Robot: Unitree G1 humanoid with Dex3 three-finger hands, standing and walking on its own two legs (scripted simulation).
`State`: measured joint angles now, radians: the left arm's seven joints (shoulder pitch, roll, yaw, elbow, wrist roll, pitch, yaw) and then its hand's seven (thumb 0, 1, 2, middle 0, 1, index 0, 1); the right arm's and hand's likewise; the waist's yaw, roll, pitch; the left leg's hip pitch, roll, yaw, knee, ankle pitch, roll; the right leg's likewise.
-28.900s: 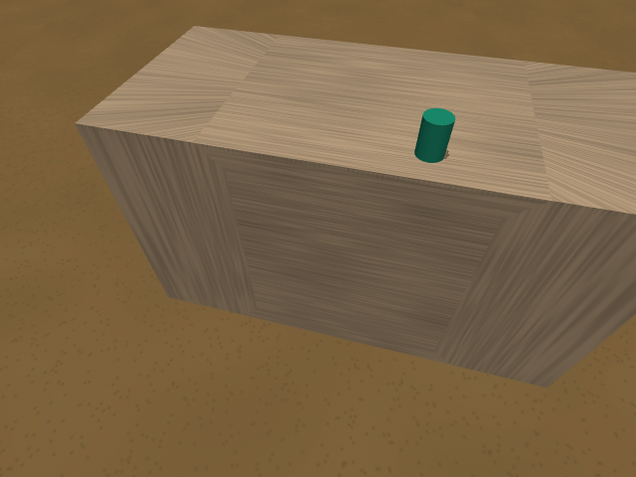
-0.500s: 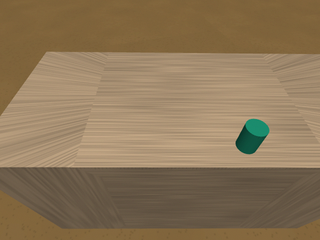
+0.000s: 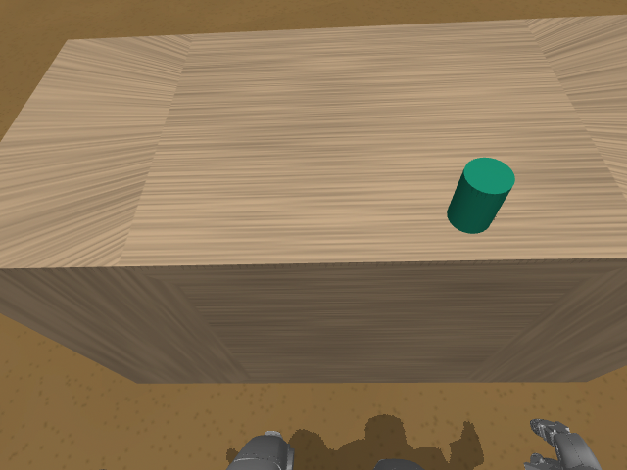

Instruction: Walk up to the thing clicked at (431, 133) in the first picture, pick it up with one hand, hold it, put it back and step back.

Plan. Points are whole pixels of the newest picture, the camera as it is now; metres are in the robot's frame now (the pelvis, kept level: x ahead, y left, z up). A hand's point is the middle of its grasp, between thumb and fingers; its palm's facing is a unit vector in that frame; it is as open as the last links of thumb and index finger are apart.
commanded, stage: step back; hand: right
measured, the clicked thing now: (478, 197) +0.45 -0.21 +0.04
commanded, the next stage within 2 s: none
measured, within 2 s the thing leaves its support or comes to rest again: neither
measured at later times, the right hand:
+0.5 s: hand out of the picture +0.01 -0.24 -0.14, palm faces -0.15 +0.90 -0.40, open 7.4 cm
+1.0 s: hand out of the picture -0.13 -0.25 -0.16, palm faces -0.10 +0.92 -0.38, open 7.4 cm
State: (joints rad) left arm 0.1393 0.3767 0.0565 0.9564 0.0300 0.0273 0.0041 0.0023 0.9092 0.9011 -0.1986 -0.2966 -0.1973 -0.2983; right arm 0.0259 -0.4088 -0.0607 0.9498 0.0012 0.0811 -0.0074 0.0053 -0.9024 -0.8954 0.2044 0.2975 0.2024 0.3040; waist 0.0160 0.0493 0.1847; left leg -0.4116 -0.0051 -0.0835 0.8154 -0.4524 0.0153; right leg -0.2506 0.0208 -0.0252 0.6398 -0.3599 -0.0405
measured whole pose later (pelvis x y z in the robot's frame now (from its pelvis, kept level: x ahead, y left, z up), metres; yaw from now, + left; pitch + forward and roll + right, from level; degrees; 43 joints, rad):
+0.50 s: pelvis -0.11 +0.02 +0.00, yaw +5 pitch -2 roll -1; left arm 0.12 0.40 0.07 0.86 0.01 0.06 0.02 0.01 0.91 0.90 -0.20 -0.30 -0.20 -0.30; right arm 0.12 -0.37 -0.04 0.91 -0.04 0.05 0.01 0.00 -0.90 -0.90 0.21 0.30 0.20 0.30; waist 0.01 -0.02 0.18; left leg -0.29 0.01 -0.02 0.66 -0.33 0.02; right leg -0.48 0.08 0.07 1.08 -0.55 -0.02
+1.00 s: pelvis -0.24 +0.02 +0.00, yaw +3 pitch -1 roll +0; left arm 0.17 0.36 0.06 0.79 0.04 0.01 0.03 0.01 0.90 0.90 -0.20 -0.30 -0.20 -0.30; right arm 0.14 -0.42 -0.06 0.87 -0.01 0.08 -0.02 0.01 -0.90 -0.90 0.20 0.30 0.20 0.30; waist 0.02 0.05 0.18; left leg -0.39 -0.06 -0.12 0.97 -0.54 -0.01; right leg -0.34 -0.03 0.02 0.66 -0.30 0.01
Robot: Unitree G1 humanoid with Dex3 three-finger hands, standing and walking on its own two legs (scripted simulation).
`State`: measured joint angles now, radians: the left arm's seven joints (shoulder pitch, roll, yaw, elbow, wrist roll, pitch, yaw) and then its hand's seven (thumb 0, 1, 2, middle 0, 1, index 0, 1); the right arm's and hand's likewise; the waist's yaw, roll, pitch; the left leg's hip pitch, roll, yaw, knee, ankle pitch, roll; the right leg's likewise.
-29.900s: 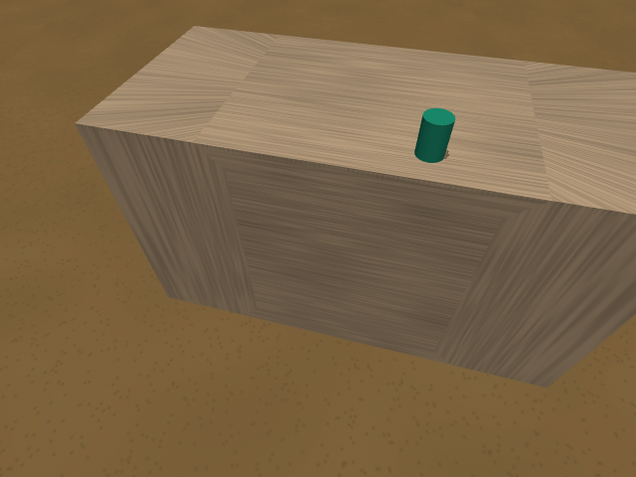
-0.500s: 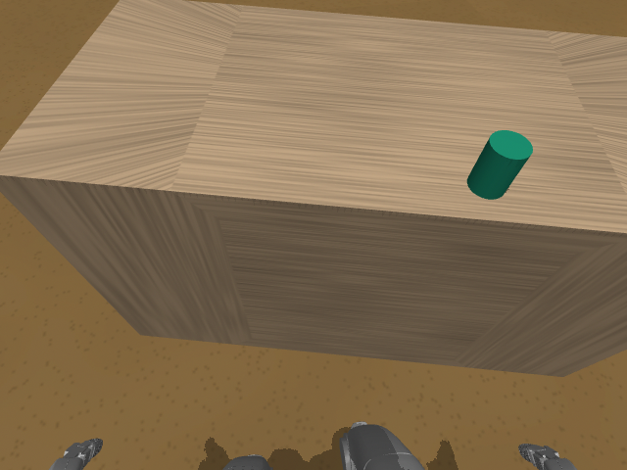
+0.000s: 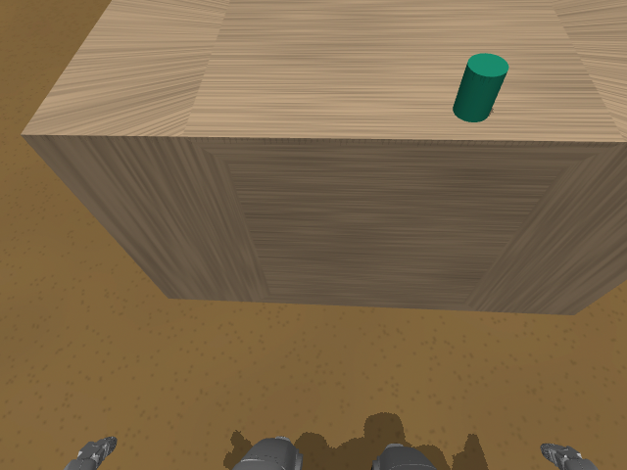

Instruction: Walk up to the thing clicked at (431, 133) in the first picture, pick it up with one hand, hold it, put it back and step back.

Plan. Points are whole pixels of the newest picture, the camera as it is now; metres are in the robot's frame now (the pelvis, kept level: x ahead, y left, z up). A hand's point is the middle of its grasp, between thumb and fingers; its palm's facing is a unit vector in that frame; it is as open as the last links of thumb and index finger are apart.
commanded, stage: step back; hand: right
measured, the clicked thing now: (478, 89) +0.68 -0.26 +0.04
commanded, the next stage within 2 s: stand in 2.00 s
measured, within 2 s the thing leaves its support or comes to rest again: neither
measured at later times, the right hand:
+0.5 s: hand out of the picture -0.06 -0.27 -0.15, palm faces +0.06 +0.92 -0.38, open 7.4 cm
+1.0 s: hand out of the picture -0.26 -0.24 -0.14, palm faces -0.06 +0.91 -0.40, open 7.4 cm
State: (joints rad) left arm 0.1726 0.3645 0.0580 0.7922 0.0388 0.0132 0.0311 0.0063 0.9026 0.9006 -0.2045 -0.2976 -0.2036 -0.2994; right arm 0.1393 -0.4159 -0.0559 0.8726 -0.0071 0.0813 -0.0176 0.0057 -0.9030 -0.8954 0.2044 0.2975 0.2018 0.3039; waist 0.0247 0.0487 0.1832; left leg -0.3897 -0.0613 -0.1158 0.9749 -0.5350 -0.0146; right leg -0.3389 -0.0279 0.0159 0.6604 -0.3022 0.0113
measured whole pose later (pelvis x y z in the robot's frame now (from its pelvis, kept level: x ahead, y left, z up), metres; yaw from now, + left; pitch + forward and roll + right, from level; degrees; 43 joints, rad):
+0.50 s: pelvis -0.17 +0.00 -0.01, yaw -6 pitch -3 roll -2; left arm 0.20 0.36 0.07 0.88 0.04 0.03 0.00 0.00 0.91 0.90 -0.20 -0.30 -0.20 -0.30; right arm 0.09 -0.40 -0.06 0.83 -0.02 0.07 0.00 0.00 -0.90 -0.90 0.21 0.30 0.20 0.30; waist 0.02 0.07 0.18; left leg -0.47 0.06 -0.03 0.72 -0.28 0.00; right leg -0.23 0.05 0.01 0.67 -0.39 -0.02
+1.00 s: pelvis -0.33 +0.03 +0.00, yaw +0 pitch -3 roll -1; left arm 0.13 0.40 0.07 0.87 0.02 0.06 0.02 0.01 0.91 0.90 -0.20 -0.30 -0.20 -0.30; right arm 0.18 -0.36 -0.04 0.91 -0.05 0.05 0.00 0.01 -0.90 -0.89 0.21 0.30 0.20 0.30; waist 0.00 -0.02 0.14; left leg -0.29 0.00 -0.02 0.63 -0.30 0.02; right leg -0.50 0.08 0.11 1.13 -0.47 -0.02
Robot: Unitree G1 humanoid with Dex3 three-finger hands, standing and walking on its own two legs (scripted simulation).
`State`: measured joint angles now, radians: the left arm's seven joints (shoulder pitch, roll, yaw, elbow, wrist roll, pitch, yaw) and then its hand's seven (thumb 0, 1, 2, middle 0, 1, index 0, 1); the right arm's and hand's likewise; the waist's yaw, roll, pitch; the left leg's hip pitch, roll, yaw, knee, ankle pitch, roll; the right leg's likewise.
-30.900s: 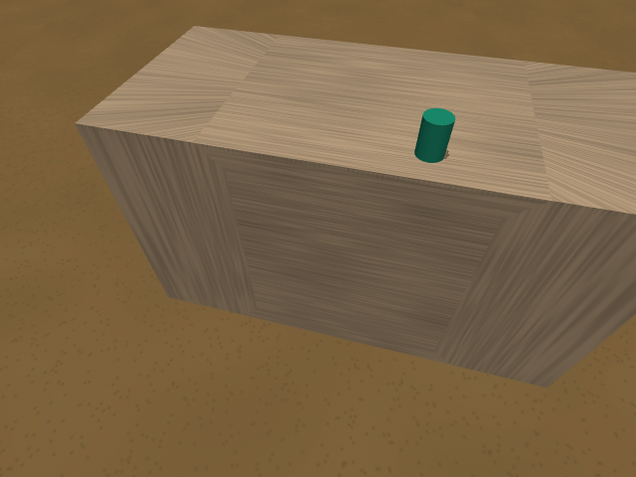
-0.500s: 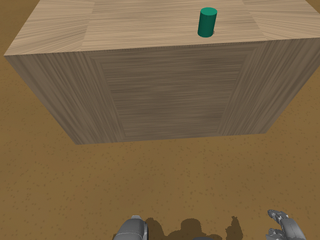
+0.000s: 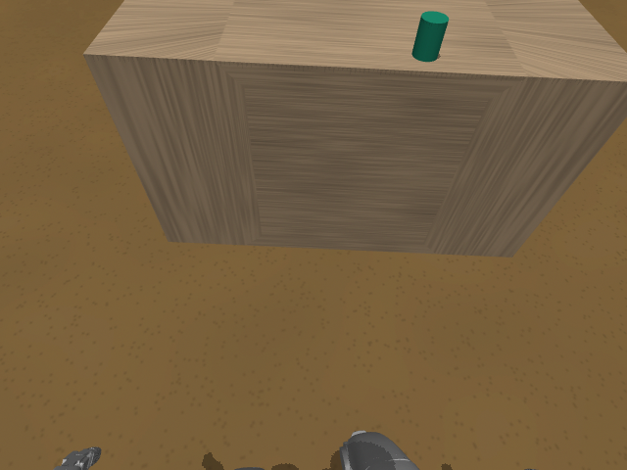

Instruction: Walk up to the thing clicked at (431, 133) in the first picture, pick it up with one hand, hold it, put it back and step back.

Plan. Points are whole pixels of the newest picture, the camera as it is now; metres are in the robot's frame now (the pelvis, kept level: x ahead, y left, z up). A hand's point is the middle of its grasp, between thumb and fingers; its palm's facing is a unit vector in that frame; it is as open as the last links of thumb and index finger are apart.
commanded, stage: step back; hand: right
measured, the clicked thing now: (429, 37) +1.01 -0.29 +0.03
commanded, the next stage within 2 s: stand in 1.00 s
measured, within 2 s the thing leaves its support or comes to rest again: neither
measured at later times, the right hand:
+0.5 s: hand out of the picture +0.03 -0.25 -0.14, palm faces +0.00 +0.94 -0.35, open 7.4 cm
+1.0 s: hand out of the picture +0.11 -0.24 -0.14, palm faces +0.01 +0.93 -0.37, open 7.4 cm
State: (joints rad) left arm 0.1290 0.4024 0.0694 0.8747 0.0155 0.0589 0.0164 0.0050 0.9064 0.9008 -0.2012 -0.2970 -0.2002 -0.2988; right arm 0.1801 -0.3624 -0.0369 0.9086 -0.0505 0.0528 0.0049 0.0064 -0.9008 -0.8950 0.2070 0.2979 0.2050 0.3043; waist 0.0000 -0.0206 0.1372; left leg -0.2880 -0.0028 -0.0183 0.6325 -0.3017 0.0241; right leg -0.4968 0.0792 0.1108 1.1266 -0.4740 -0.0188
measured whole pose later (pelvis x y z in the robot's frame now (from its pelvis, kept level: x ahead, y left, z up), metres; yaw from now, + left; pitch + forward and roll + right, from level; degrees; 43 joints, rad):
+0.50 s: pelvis -0.03 +0.01 +0.00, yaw -3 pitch -2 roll +1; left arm 0.22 0.39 0.04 1.01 0.02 -0.01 -0.01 0.01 0.91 0.90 -0.20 -0.30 -0.20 -0.30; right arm 0.18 -0.34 -0.05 0.99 -0.04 -0.01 0.02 0.01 -0.90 -0.90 0.20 0.30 0.20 0.30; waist 0.03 -0.02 0.07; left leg -0.27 -0.02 -0.01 0.57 -0.26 0.01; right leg -0.23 -0.02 0.03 0.65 -0.46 -0.03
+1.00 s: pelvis +0.00 +0.01 +0.00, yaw -1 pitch -2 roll -1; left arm 0.07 0.37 0.03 1.04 0.02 -0.02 0.01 0.00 0.91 0.90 -0.20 -0.30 -0.20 -0.30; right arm 0.08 -0.35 -0.05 1.05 -0.02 -0.01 0.00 0.01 -0.90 -0.90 0.20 0.30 0.20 0.30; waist 0.02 -0.01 0.07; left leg -0.24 -0.03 -0.05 0.62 -0.34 0.02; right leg -0.14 -0.02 -0.02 0.56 -0.38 0.02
